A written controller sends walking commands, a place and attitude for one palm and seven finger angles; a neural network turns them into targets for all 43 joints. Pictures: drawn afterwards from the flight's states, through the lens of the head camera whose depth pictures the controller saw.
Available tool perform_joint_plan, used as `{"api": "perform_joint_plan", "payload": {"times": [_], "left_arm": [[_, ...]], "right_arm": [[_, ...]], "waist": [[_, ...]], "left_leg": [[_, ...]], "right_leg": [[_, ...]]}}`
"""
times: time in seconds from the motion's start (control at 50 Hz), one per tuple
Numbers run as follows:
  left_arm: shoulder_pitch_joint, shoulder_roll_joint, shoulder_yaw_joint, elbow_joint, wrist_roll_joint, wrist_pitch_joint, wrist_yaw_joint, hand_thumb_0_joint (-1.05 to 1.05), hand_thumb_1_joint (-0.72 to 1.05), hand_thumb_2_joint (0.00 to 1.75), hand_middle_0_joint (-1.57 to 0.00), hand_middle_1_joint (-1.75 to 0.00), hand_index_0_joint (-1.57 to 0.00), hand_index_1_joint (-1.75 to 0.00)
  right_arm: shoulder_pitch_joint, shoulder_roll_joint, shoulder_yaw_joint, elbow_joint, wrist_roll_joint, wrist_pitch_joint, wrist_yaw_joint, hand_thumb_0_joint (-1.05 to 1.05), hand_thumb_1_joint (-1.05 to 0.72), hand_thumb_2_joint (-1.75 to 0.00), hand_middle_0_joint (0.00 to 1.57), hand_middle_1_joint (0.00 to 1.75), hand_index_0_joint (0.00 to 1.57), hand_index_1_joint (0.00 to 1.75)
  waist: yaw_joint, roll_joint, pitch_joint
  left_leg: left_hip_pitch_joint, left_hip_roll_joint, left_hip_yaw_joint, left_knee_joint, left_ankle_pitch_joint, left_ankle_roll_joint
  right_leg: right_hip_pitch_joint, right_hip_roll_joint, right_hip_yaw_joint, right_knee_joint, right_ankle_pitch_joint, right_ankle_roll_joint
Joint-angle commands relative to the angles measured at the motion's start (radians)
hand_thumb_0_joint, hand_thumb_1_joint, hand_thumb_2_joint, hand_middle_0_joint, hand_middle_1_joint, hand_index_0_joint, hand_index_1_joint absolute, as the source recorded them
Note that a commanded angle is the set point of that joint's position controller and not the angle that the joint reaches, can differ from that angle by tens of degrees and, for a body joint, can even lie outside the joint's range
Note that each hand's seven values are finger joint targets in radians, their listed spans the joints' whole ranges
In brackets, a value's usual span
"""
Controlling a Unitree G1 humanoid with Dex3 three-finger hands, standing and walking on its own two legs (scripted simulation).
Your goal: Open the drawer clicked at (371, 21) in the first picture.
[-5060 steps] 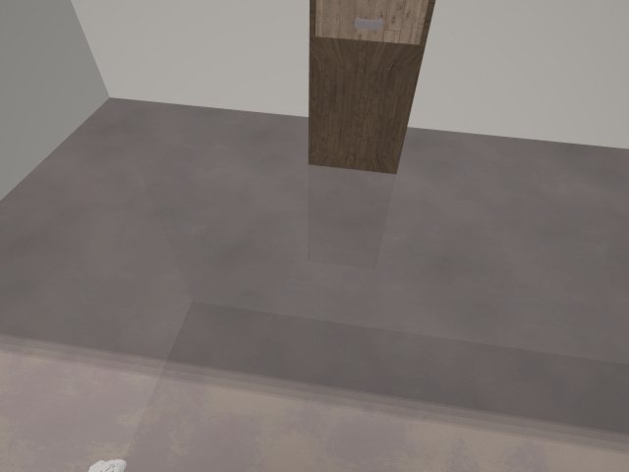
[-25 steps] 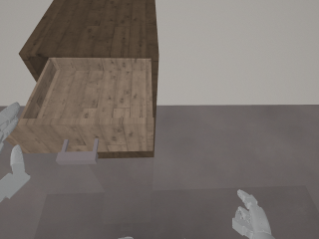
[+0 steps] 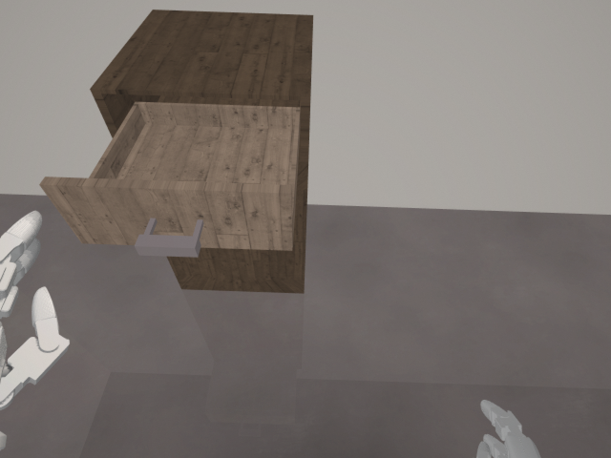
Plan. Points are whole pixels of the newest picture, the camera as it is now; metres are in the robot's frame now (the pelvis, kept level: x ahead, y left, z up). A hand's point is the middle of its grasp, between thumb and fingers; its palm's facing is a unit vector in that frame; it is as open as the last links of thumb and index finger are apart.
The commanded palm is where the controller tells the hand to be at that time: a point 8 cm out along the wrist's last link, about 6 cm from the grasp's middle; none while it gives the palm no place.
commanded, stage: stop stepping back and stand still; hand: left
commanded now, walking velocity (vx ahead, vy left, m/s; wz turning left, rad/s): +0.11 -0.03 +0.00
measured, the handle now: (172, 235) +0.48 +0.25 -0.04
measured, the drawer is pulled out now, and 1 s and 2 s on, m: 0.28 0.28 0.28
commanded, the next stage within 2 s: let the arm hang, fingers relaxed in 0.34 s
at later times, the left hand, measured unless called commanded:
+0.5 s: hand (73, 366) +0.19 +0.23 +0.11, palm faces +0.28 -0.83 -0.49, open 7.4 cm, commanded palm none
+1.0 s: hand out of the picture -0.05 +0.19 -0.16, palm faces +0.06 -0.97 -0.23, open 7.2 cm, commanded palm none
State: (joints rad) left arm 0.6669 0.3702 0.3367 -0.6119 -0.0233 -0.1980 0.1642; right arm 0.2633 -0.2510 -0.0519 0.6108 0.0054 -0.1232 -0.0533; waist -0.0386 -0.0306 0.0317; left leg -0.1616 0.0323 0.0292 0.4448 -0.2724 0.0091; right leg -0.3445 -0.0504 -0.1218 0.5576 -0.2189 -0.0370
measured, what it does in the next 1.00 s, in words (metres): stands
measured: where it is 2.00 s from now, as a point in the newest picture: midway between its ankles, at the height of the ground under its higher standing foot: outside the picture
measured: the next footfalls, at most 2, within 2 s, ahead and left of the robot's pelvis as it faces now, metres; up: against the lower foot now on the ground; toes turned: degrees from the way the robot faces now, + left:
none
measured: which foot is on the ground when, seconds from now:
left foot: down 0.00-1.00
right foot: down 0.00-1.00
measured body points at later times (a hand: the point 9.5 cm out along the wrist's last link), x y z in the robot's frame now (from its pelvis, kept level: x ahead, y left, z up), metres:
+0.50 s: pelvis -0.01 +0.00 +0.00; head +0.00 -0.02 +0.45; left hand +0.17 +0.28 +0.14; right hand +0.16 -0.23 -0.11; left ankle -0.02 +0.12 -0.73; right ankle +0.03 -0.09 -0.73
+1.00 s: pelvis -0.01 +0.00 +0.01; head +0.01 +0.00 +0.46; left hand -0.05 +0.24 -0.15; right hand -0.04 -0.21 -0.15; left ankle -0.03 +0.12 -0.73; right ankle +0.03 -0.09 -0.73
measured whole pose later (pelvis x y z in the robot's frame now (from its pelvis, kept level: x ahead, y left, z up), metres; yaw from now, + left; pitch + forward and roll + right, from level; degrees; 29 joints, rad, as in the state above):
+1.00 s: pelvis -0.01 +0.00 +0.01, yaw +2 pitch -2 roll +0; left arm 0.32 0.18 0.02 1.10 0.02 0.02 0.02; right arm 0.35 -0.14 0.00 1.07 -0.01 0.03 -0.03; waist 0.00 0.02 0.09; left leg -0.15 0.03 0.04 0.45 -0.25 0.00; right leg -0.21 0.03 -0.07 0.40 -0.15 -0.05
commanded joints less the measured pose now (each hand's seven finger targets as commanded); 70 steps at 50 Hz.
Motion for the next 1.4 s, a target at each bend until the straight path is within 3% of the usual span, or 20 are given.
{"api": "perform_joint_plan", "payload": {"times": [0.0, 0.04, 0.08, 0.12, 0.14, 0.2, 0.24, 0.26, 0.34, 0.36, 0.4, 0.42, 0.46, 0.5, 0.54, 0.6, 0.74, 0.9, 1.04, 1.38], "left_arm": [[0.005, 0.189, 0.160, -0.257, -0.007, -0.074, 0.021, 0.00, 0.90, 0.90, -0.20, -0.30, -0.20, -0.30], [-0.014, 0.170, 0.149, -0.172, -0.011, -0.067, 0.022, 0.00, 0.90, 0.90, -0.20, -0.30, -0.20, -0.30], [-0.042, 0.185, 0.160, -0.133, -0.018, -0.068, 0.018, 0.00, 0.90, 0.90, -0.20, -0.30, -0.20, -0.30], [-0.049, 0.173, 0.147, -0.103, -0.016, -0.068, 0.013, 0.00, 0.90, 0.90, -0.20, -0.30, -0.20, -0.30], [-0.079, 0.160, 0.128, -0.121, -0.013, -0.068, 0.012, 0.00, 0.90, 0.90, -0.20, -0.30, -0.20, -0.30], [-0.089, 0.146, 0.104, -0.161, -0.010, -0.063, 0.015, 0.00, 0.90, 0.90, -0.20, -0.30, -0.20, -0.30], [-0.098, 0.144, 0.107, -0.214, -0.011, -0.070, 0.019, 0.00, 0.90, 0.90, -0.20, -0.30, -0.20, -0.30], [-0.109, 0.154, 0.117, -0.198, 0.005, -0.060, 0.020, 0.00, 0.90, 0.90, -0.20, -0.30, -0.20, -0.30], [-0.069, 0.157, 0.115, -0.173, -0.007, -0.059, 0.013, 0.00, 0.90, 0.90, -0.20, -0.30, -0.20, -0.30], [-0.068, 0.168, 0.130, -0.161, -0.014, -0.067, 0.010, 0.00, 0.90, 0.90, -0.20, -0.30, -0.20, -0.30], [-0.041, 0.161, 0.132, -0.152, -0.024, -0.068, 0.005, 0.00, 0.90, 0.90, -0.20, -0.30, -0.20, -0.30], [-0.184, 0.021, -0.233, 0.674, 0.088, 0.100, -0.130, 0.00, 0.90, 0.90, -0.20, -0.30, -0.20, -0.30], [-0.213, -0.047, -0.214, 0.744, 0.064, 0.178, -0.154, 0.00, 0.90, 0.90, -0.20, -0.30, -0.20, -0.30], [-0.283, -0.059, -0.240, 0.835, 0.061, 0.193, -0.154, 0.00, 0.90, 0.90, -0.20, -0.30, -0.20, -0.30], [-0.319, -0.062, -0.252, 0.945, 0.061, 0.202, -0.153, 0.00, 0.90, 0.90, -0.20, -0.30, -0.20, -0.30], [-0.375, -0.051, -0.259, 1.142, 0.051, 0.215, -0.146, 0.00, 0.90, 0.90, -0.20, -0.30, -0.20, -0.30], [-0.368, -0.075, -0.268, 1.481, 0.041, 0.207, -0.143, 0.00, 0.90, 0.90, -0.20, -0.30, -0.20, -0.30], [-0.342, -0.097, -0.296, 1.645, 0.034, 0.197, -0.138, 0.00, 0.90, 0.90, -0.20, -0.30, -0.20, -0.30], [-0.317, -0.118, -0.301, 1.707, 0.034, 0.199, -0.130, 0.00, 0.90, 0.90, -0.20, -0.30, -0.20, -0.30], [-0.298, -0.165, -0.297, 1.724, 0.038, 0.196, -0.124, 0.00, 0.90, 0.90, -0.20, -0.30, -0.20, -0.30]], "right_arm": [[-0.122, -0.066, -0.001, -0.173, 0.016, -0.054, 0.000, 0.00, -0.90, -0.90, 0.20, 0.30, 0.20, 0.30], [-0.125, -0.081, -0.009, -0.164, 0.027, -0.053, -0.002, 0.00, -0.90, -0.90, 0.20, 0.30, 0.20, 0.30], [-0.123, -0.079, -0.019, -0.168, 0.026, -0.045, -0.009, 0.00, -0.90, -0.90, 0.20, 0.30, 0.20, 0.30], [-0.104, -0.070, -0.017, -0.152, 0.017, -0.030, -0.007, 0.00, -0.90, -0.90, 0.20, 0.30, 0.20, 0.30], [-0.108, -0.068, -0.014, -0.147, 0.012, -0.023, -0.002, 0.00, -0.90, -0.90, 0.20, 0.30, 0.20, 0.30], [-0.124, -0.062, 0.011, -0.147, 0.004, -0.021, -0.006, 0.00, -0.90, -0.90, 0.20, 0.30, 0.20, 0.30], [-0.141, -0.082, 0.016, -0.164, 0.000, -0.026, -0.005, 0.00, -0.90, -0.90, 0.20, 0.30, 0.20, 0.30], [-0.153, -0.054, 0.024, -0.162, 0.004, -0.032, -0.004, 0.00, -0.90, -0.90, 0.20, 0.30, 0.20, 0.30], [-0.146, -0.056, 0.023, -0.161, 0.003, -0.045, 0.001, 0.00, -0.90, -0.90, 0.20, 0.30, 0.20, 0.30], [-0.146, -0.056, 0.021, -0.158, 0.001, -0.045, 0.000, 0.00, -0.90, -0.90, 0.20, 0.30, 0.20, 0.30], [-0.127, -0.058, 0.010, -0.152, 0.006, -0.032, 0.011, 0.00, -0.90, -0.90, 0.20, 0.30, 0.20, 0.30], [-0.110, -0.154, -0.040, 0.095, -0.005, -0.042, 0.084, 0.00, -0.90, -0.90, 0.20, 0.30, 0.20, 0.30], [0.024, -0.041, -0.005, 0.090, -0.006, 0.054, 0.072, 0.00, -0.90, -0.90, 0.20, 0.30, 0.20, 0.30], [0.034, -0.059, 0.002, 0.080, -0.024, 0.083, 0.069, 0.00, -0.90, -0.90, 0.20, 0.30, 0.20, 0.30], [0.001, -0.092, 0.000, 0.085, -0.037, 0.093, 0.056, 0.00, -0.90, -0.90, 0.20, 0.30, 0.20, 0.30], [-0.028, -0.072, 0.017, 0.138, -0.035, 0.105, 0.038, 0.00, -0.90, -0.90, 0.20, 0.30, 0.20, 0.30], [0.023, -0.011, 0.032, 0.290, -0.029, 0.124, 0.021, 0.00, -0.90, -0.90, 0.20, 0.30, 0.20, 0.30], [0.137, 0.020, 0.034, 0.405, -0.018, 0.131, 0.015, 0.00, -0.90, -0.90, 0.20, 0.30, 0.20, 0.30], [0.186, 0.049, 0.038, 0.466, -0.018, 0.133, 0.014, 0.00, -0.90, -0.90, 0.20, 0.30, 0.20, 0.30], [0.200, 0.092, 0.036, 0.490, -0.018, 0.122, 0.007, 0.00, -0.90, -0.90, 0.20, 0.30, 0.20, 0.30]], "waist": [[0.030, 0.289, -0.061], [0.028, 0.137, 0.002], [0.020, -0.089, 0.016], [0.011, -0.161, -0.013], [0.006, -0.186, -0.028], [0.002, -0.021, -0.026], [0.015, 0.263, 0.005], [0.019, 0.292, 0.026], [0.027, 0.103, 0.000], [0.019, 0.081, -0.017], [0.018, -0.032, -0.065], [-0.019, -0.058, -0.058], [-0.004, -0.070, -0.133], [-0.002, -0.182, -0.085], [0.021, -0.141, -0.060], [0.039, 0.059, -0.067], [0.048, 0.187, -0.015], [0.036, 0.040, 0.019], [0.034, -0.004, 0.077], [0.037, 0.050, 0.112]], "left_leg": [[-0.190, 0.163, -0.143, -0.161, -0.070, 0.105], [-0.285, 0.106, -0.089, -0.086, -0.142, 0.086], [-0.270, 0.001, -0.032, 0.086, -0.187, 0.046], [-0.189, -0.045, 0.012, 0.280, -0.190, 0.033], [-0.171, -0.038, 0.004, 0.285, -0.157, 0.035], [-0.041, -0.002, -0.037, -0.040, -0.141, 0.057], [-0.163, 0.178, -0.322, -0.268, -0.369, 0.118], [-0.259, 0.212, -0.331, -0.286, -0.388, 0.133], [-0.235, 0.071, -0.117, -0.053, 0.063, 0.062], [-0.213, 0.033, -0.087, -0.017, 0.082, 0.041], [-0.173, -0.012, -0.055, 0.097, -0.001, 0.015], [-0.203, 0.027, -0.049, 0.296, 0.048, 0.002], [-0.140, 0.003, -0.044, 0.258, -0.040, -0.001], [-0.118, 0.021, -0.087, 0.168, 0.083, 0.037], [-0.113, 0.057, -0.120, 0.128, 0.259, 0.064], [-0.119, 0.077, -0.114, 0.043, 0.359, 0.054], [-0.103, 0.047, -0.069, -0.060, 0.014, 0.034], [-0.046, 0.064, -0.062, -0.092, 0.032, 0.033], [-0.058, 0.057, -0.051, -0.110, -0.007, 0.033], [-0.072, 0.067, -0.057, -0.126, 0.002, 0.036]], "right_leg": [[0.170, 0.015, 0.039, 0.066, -0.156, 0.047], [0.230, 0.021, 0.076, -0.034, -0.117, 0.045], [0.148, -0.071, 0.296, -0.226, -0.295, 0.001], [0.027, -0.200, 0.465, -0.381, -0.537, -0.053], [0.026, -0.215, 0.442, -0.368, -0.485, -0.070], [-0.016, -0.103, 0.242, -0.202, -0.378, -0.029], [0.017, 0.056, 0.087, 0.087, -0.243, 0.041], [0.061, 0.059, 0.079, 0.173, -0.170, 0.047], [0.231, 0.023, 0.127, -0.113, 0.069, 0.032], [0.233, -0.011, 0.194, -0.141, 0.145, 0.012], [0.207, -0.097, 0.332, -0.254, -0.007, -0.017], [0.073, -0.216, 0.272, -0.086, 0.299, -0.078], [0.041, -0.178, 0.218, -0.077, 0.196, -0.098], [-0.014, -0.113, 0.161, -0.044, 0.059, -0.059], [0.027, -0.067, 0.158, -0.005, 0.202, -0.031], [0.149, -0.035, 0.147, -0.011, 0.254, -0.012], [0.195, -0.039, 0.196, -0.204, 0.007, -0.033], [0.172, -0.041, 0.184, -0.262, -0.003, -0.030], [0.134, -0.037, 0.190, -0.278, -0.076, -0.022], [0.107, -0.026, 0.173, -0.233, -0.001, -0.019]]}}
